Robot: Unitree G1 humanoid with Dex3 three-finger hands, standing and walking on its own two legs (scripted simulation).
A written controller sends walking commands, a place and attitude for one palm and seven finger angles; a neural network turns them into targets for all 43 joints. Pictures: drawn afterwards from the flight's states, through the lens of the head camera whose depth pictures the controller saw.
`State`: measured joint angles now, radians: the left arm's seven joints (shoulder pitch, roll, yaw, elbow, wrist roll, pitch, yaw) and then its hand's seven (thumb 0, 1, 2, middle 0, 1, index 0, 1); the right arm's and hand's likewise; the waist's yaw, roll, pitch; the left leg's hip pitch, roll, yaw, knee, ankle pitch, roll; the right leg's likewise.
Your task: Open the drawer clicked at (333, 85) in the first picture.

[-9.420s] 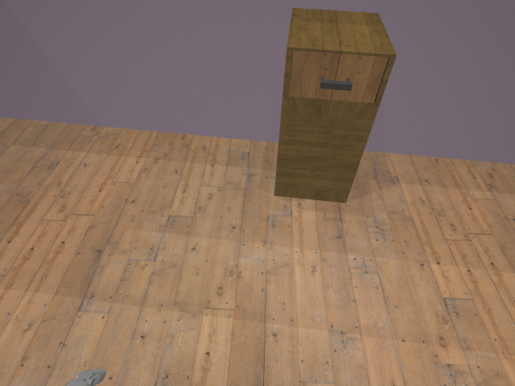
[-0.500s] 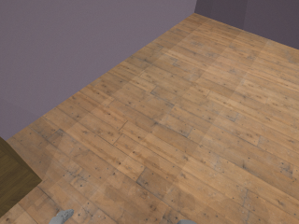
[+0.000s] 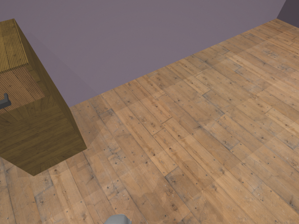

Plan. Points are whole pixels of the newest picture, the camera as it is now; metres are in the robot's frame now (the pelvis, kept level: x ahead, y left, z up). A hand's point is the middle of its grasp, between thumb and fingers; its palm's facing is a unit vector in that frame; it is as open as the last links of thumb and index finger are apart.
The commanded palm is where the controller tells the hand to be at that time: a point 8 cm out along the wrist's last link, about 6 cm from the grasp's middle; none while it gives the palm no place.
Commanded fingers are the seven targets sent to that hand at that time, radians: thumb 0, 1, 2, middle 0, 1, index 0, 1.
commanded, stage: turn to face it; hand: left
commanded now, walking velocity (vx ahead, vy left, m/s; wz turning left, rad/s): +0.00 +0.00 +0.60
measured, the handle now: out of the picture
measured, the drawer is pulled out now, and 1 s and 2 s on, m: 0.00 0.00 0.00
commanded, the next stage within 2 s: take the last steps up to it in 0.94 s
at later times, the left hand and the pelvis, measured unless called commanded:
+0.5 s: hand out of the picture +0.08 +0.25 -0.15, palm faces +0.29 -0.91 -0.28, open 7.4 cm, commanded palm none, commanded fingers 0.00 0.90 0.90 -0.20 -0.30 -0.20 -0.30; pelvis +0.01 +0.01 +0.00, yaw +17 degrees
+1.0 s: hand out of the picture -0.10 +0.21 -0.19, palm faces +0.57 -0.78 -0.25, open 7.4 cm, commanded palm none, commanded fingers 0.00 0.90 0.90 -0.20 -0.30 -0.20 -0.30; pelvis -0.01 +0.02 -0.01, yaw +33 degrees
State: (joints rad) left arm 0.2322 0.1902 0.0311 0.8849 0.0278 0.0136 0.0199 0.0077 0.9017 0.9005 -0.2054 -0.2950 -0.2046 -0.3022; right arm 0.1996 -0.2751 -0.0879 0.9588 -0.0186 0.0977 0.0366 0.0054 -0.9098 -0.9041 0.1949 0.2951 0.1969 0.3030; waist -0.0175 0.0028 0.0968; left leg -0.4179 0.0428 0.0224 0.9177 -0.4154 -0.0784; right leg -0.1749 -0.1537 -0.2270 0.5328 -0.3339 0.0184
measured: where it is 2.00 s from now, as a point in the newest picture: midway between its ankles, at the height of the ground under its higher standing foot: outside the picture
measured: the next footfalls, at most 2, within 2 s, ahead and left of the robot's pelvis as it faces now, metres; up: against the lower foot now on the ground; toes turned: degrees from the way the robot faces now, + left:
left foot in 0.10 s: +0.04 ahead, +0.15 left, +0.00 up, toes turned +8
right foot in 0.54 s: +0.09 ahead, -0.10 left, +0.00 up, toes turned +17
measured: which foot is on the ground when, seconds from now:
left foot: up 0.00-0.08, down 0.10-0.54, up 0.56-0.92, down 0.94-1.00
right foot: down 0.00-0.10, up 0.12-0.52, down 0.54-0.96, up 0.98-1.00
